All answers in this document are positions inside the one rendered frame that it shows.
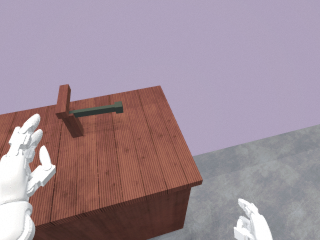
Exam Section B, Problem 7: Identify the left robot forearm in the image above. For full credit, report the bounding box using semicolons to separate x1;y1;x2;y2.
0;201;36;240

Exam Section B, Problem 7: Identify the robot right hand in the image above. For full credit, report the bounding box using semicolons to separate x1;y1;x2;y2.
234;198;273;240

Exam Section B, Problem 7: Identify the counter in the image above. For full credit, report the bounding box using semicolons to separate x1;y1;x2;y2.
0;84;203;240

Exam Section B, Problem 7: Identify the robot left hand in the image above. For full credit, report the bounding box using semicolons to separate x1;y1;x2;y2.
0;114;56;205

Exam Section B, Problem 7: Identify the tap lever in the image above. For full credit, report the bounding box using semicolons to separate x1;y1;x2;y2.
69;101;124;118

